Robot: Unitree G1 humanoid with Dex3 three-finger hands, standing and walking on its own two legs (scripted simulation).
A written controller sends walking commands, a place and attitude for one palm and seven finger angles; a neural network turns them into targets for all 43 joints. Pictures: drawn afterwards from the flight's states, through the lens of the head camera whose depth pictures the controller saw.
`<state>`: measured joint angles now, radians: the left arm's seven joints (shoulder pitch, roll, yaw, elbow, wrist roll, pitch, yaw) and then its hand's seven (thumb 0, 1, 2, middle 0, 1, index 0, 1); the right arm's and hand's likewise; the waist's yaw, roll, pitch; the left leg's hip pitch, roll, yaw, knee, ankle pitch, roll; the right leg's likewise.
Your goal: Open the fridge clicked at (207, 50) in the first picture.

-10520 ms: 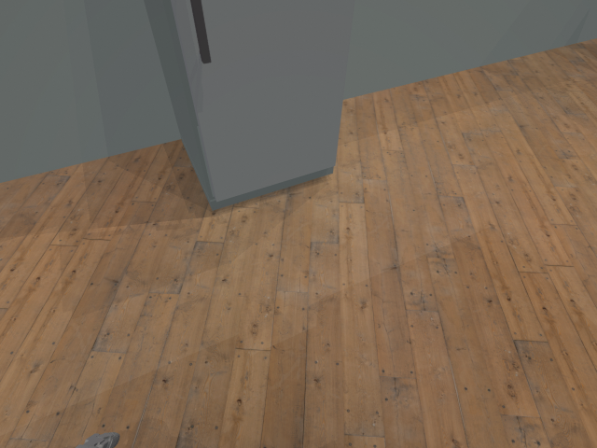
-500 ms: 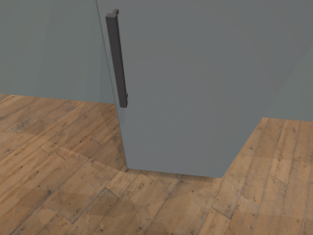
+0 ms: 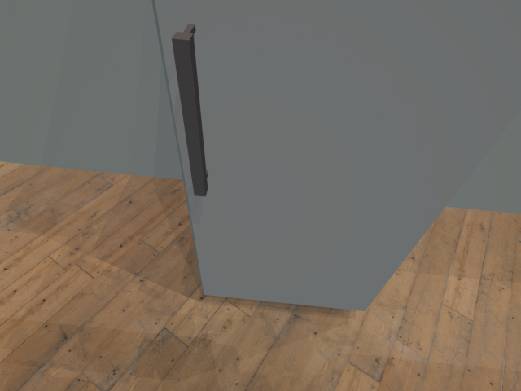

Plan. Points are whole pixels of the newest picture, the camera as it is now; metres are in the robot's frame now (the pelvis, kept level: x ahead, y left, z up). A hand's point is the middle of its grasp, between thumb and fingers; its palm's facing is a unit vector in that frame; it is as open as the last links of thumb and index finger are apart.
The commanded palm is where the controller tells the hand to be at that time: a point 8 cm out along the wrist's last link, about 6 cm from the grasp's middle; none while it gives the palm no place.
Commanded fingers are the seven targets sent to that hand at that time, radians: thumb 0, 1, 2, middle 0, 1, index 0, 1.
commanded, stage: shuffle to correct the standing spot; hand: left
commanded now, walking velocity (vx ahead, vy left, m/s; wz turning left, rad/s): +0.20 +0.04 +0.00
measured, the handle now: (196, 123) +0.53 +0.16 +0.13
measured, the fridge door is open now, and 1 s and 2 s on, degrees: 0 0 0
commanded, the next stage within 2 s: come to a stop and stand still in 0.02 s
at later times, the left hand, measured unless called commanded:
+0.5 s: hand out of the picture +0.06 +0.17 -0.18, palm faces +0.10 -0.98 -0.15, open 7.4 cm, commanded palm none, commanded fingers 0.00 0.90 0.90 -0.20 -0.30 -0.20 -0.30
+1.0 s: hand out of the picture +0.03 +0.15 -0.18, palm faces +0.11 -0.98 -0.16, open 7.3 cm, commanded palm none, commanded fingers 0.00 0.90 0.90 -0.20 -0.30 -0.20 -0.30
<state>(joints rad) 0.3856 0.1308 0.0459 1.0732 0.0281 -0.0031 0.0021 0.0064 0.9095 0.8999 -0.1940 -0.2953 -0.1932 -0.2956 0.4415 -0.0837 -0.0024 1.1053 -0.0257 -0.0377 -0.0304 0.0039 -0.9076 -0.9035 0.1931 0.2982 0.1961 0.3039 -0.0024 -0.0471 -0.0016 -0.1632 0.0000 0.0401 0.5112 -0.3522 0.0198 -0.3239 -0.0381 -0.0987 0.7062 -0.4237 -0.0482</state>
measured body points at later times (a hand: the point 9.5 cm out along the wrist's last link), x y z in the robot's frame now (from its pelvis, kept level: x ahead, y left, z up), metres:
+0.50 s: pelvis +0.07 +0.02 +0.00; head +0.11 +0.03 +0.44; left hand +0.05 +0.23 -0.17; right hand +0.15 -0.21 -0.15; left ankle +0.12 +0.13 -0.73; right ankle +0.03 -0.10 -0.72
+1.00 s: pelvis +0.02 -0.02 +0.00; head +0.03 +0.00 +0.45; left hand +0.03 +0.20 -0.16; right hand +0.05 -0.25 -0.15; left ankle +0.01 +0.09 -0.73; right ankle +0.05 -0.11 -0.73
